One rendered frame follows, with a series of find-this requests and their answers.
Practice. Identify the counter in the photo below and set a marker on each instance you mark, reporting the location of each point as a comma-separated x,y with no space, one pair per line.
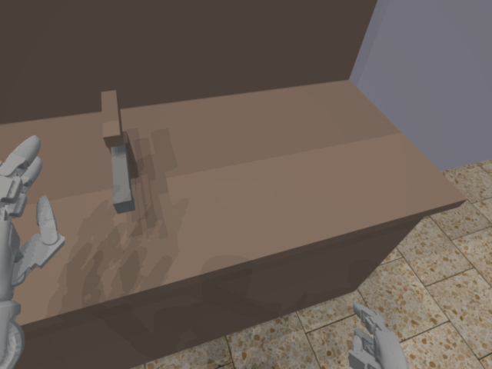
265,182

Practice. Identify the robot right hand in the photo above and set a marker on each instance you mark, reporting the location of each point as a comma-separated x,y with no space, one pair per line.
382,352

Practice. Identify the robot left hand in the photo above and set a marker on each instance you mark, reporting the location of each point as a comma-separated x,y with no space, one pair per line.
17,174

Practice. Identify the robot left forearm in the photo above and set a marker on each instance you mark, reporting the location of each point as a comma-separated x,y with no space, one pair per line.
12,337

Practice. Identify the tap lever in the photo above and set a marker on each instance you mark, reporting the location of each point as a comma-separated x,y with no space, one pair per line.
123,200

